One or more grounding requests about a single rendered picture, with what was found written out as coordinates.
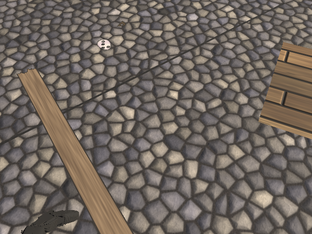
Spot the left robot hand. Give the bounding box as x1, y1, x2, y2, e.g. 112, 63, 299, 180
21, 210, 79, 234

